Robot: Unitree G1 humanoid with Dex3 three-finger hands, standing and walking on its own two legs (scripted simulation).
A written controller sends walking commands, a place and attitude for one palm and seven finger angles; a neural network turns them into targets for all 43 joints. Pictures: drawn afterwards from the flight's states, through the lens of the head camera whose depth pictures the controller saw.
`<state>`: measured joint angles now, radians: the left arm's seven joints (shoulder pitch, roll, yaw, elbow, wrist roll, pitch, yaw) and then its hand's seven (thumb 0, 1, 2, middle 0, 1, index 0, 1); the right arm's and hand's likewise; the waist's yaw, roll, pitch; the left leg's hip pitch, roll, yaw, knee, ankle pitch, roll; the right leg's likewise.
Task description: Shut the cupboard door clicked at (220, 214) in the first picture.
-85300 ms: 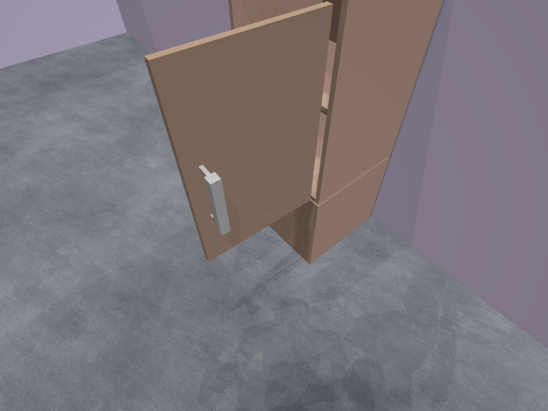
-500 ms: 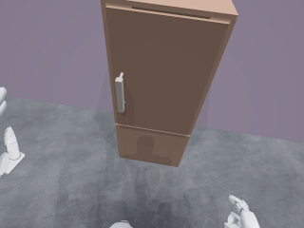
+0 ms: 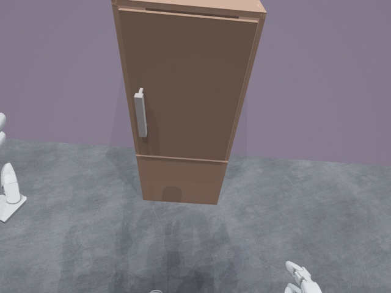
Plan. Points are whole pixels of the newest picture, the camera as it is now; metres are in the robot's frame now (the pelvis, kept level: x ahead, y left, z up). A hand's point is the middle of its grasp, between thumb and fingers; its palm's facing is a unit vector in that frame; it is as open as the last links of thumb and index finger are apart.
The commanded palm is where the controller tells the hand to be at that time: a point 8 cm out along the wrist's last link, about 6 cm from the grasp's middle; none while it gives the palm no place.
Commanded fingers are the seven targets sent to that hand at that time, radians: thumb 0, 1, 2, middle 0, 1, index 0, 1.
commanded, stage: stop stepping back and stand still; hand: left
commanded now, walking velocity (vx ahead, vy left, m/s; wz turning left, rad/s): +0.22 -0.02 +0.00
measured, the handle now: (142, 112) +0.72 +0.22 -0.07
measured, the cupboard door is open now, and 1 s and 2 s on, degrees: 0 0 0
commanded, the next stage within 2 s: let the arm hang, fingers relaxed in 0.34 s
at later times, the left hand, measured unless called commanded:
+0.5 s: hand (17, 221) +0.20 +0.29 +0.12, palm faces +0.42 -0.79 -0.45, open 7.4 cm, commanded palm none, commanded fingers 0.00 0.90 0.90 -0.20 -0.30 -0.20 -0.30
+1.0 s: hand out of the picture -0.12 +0.15 -0.16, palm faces +0.08 -0.99 -0.11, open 7.4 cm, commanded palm none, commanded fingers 0.00 0.90 0.90 -0.20 -0.30 -0.20 -0.30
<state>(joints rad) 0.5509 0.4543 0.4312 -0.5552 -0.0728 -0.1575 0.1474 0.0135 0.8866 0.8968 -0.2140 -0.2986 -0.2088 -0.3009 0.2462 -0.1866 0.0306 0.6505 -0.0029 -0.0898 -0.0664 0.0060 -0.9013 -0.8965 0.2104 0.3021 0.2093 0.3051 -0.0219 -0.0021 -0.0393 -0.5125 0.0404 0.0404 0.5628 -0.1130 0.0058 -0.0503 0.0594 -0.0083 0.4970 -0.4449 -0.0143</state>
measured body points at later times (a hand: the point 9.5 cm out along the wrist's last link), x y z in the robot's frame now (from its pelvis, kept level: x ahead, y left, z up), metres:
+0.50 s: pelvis -0.01 +0.01 -0.01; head -0.04 +0.00 +0.44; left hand +0.17 +0.33 +0.15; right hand +0.16 -0.23 -0.10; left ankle +0.16 +0.09 -0.72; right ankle -0.11 -0.12 -0.72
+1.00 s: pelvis -0.02 +0.01 +0.01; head +0.01 +0.03 +0.46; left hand -0.12 +0.20 -0.15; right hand -0.03 -0.22 -0.14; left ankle +0.07 +0.11 -0.72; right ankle -0.10 -0.12 -0.72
